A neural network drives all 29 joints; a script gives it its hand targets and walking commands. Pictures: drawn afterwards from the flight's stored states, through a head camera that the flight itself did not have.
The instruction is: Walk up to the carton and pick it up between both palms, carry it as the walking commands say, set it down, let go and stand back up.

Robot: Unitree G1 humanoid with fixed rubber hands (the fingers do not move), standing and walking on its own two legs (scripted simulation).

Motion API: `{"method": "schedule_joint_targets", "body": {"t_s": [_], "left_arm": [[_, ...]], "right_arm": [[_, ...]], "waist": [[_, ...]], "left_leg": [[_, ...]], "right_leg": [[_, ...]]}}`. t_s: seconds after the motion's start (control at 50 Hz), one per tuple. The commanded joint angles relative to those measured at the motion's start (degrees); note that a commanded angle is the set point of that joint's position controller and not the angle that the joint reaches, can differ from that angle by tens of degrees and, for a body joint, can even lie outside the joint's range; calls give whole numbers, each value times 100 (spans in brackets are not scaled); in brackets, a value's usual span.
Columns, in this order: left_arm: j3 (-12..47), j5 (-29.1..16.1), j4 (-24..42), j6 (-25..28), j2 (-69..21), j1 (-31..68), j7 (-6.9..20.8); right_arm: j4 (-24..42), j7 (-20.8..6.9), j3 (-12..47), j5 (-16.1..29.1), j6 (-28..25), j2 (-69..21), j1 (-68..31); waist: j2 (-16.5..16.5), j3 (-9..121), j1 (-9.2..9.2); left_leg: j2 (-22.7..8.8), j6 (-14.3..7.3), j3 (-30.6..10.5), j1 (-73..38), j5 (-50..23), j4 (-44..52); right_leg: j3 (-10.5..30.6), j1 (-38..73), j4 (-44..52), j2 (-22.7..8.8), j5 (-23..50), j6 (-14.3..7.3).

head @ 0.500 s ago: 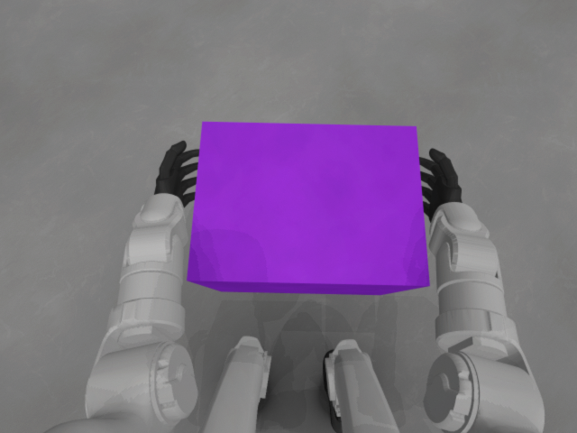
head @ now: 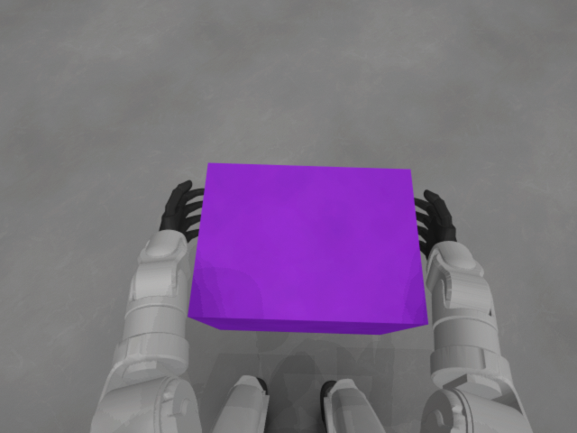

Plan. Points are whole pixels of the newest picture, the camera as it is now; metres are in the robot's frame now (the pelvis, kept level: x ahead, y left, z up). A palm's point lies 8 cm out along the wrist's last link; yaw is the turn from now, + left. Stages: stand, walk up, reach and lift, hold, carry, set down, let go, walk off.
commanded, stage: reach and lift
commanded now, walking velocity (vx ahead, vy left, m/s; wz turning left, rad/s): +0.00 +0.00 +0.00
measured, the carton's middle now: (304, 258) +0.38 +0.00 -0.12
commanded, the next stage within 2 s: none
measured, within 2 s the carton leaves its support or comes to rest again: neither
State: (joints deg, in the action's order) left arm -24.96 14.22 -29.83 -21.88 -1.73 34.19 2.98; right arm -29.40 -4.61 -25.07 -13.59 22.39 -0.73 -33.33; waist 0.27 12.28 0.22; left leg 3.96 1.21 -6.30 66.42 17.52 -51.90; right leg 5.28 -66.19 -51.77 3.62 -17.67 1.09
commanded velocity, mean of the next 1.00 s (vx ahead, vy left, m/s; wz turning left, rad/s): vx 0.00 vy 0.00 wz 0.00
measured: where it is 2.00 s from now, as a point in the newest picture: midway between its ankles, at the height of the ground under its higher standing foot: outside the picture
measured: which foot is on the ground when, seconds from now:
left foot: down 0.00-1.00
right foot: down 0.00-1.00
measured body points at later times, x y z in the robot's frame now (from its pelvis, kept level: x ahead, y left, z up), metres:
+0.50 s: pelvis +0.02 +0.00 +0.05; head +0.13 +0.00 +0.49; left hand +0.38 +0.19 +0.02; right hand +0.38 -0.19 +0.02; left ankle +0.05 +0.12 -0.67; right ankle +0.04 -0.12 -0.67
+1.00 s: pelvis +0.03 +0.00 +0.08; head +0.05 +0.00 +0.53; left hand +0.36 +0.19 +0.09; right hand +0.35 -0.19 +0.09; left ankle +0.05 +0.12 -0.67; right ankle +0.04 -0.12 -0.67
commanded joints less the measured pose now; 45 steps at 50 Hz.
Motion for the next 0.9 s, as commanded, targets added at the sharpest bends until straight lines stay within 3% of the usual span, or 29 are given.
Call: {"method": "schedule_joint_targets", "body": {"t_s": [0.0,0.44,0.88], "left_arm": [[3284,-929,-207,31,-5265,2759,1892],[3546,-927,343,-173,-5185,1669,1956],[3611,-950,735,-737,-5139,1188,1865]], "right_arm": [[-31,-1757,3282,973,-99,-5149,-2927],[408,-1732,3547,911,80,-5172,-1821],[938,-1612,3721,931,618,-5111,-1288]], "waist": [[-14,3765,24],[-4,2843,8],[43,1368,65]], "left_leg": [[237,-168,481,-2410,-1454,698],[176,-123,383,-4036,-2212,2120],[133,-71,313,-5597,-2024,3293]], "right_leg": [[-486,2576,623,264,1609,-119],[-411,4249,2067,197,2320,-125],[-403,5875,3342,147,2185,-90]]}}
